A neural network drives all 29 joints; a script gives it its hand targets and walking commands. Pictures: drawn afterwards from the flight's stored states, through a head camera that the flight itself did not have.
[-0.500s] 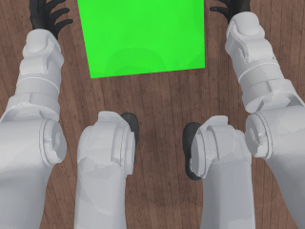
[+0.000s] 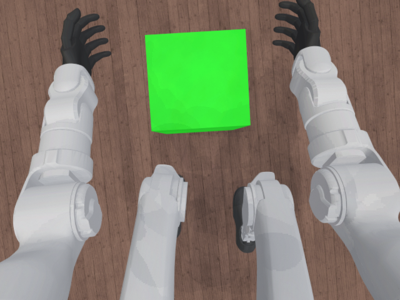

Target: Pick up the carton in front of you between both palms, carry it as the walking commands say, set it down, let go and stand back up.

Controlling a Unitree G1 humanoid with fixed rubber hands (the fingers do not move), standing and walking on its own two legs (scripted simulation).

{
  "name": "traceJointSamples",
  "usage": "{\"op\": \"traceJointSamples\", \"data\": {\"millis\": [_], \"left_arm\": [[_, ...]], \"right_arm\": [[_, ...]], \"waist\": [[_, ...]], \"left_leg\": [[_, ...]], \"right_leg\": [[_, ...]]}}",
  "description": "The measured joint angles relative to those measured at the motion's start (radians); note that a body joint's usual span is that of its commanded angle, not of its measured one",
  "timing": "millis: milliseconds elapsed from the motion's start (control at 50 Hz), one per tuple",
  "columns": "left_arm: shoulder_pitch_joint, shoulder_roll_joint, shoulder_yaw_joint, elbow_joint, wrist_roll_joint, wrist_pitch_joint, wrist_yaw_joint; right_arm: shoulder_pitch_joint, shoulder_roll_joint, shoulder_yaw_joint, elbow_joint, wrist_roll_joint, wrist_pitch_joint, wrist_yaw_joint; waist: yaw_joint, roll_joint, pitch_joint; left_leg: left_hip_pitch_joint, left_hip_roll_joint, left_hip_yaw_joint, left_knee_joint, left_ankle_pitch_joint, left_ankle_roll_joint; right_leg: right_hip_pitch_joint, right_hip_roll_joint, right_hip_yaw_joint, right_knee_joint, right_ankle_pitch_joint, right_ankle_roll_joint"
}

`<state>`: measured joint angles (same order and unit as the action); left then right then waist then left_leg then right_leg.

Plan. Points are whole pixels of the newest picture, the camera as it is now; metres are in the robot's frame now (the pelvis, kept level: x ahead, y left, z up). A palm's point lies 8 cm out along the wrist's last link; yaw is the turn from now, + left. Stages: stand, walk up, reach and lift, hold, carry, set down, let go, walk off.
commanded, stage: set down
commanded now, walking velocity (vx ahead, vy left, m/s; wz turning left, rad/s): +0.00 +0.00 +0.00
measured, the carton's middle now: (198, 92) +0.50 +0.06 -0.33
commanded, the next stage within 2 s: let go in 0.56 s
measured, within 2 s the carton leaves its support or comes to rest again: neither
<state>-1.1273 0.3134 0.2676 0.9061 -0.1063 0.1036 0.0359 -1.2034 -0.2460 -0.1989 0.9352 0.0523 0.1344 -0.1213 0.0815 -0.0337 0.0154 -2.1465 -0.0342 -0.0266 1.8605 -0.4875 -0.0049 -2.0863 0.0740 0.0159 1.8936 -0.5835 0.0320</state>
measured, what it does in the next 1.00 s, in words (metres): rises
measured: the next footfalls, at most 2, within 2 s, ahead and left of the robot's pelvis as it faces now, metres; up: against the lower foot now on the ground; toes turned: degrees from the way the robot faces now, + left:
none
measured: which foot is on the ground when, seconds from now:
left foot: down 0.00-1.00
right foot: down 0.00-1.00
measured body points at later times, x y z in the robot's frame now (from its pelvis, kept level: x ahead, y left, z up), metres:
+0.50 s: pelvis +0.03 +0.00 +0.13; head +0.32 +0.03 +0.47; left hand +0.50 +0.28 +0.03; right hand +0.55 -0.12 +0.03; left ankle +0.11 +0.12 -0.42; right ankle +0.09 -0.12 -0.42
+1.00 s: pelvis +0.08 +0.01 +0.26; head +0.30 +0.03 +0.65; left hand +0.40 +0.28 +0.15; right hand +0.44 -0.17 +0.14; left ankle +0.11 +0.12 -0.42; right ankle +0.09 -0.12 -0.42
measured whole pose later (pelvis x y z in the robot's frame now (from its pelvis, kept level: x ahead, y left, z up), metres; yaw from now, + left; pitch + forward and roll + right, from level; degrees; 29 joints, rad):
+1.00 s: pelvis +0.08 +0.01 +0.26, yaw +1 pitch +31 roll -1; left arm -0.35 0.24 0.19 0.60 0.02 0.05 -0.10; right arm -0.37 -0.13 -0.16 0.58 -0.07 0.07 -0.05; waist 0.05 -0.01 -0.07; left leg -1.09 -0.04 -0.04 0.83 -0.29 0.02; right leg -1.03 0.04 0.07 0.83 -0.35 0.03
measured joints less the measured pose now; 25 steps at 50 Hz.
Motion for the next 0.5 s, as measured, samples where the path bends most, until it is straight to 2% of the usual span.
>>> {"op": "traceJointSamples", "data": {"millis": [240, 500], "left_arm": [[0.091, -0.003, 0.031, -0.114, 0.008, 0.047, -0.035], [0.164, -0.028, 0.063, -0.105, 0.057, 0.022, -0.073]], "right_arm": [[0.105, 0.017, 0.015, -0.147, -0.011, 0.05, 0.004], [0.188, 0.049, -0.018, -0.146, -0.048, 0.028, 0.035]], "waist": [[-0.003, 0.004, -0.059], [-0.012, 0.003, -0.117]], "left_leg": [[0.145, 0.0, 0.0, -0.21, 0.032, 0.0], [0.378, -0.003, -0.013, -0.504, 0.102, -0.001]], "right_leg": [[0.136, 0.0, 0.016, -0.21, 0.042, -0.003], [0.368, -0.009, 0.021, -0.509, 0.118, -0.01]]}}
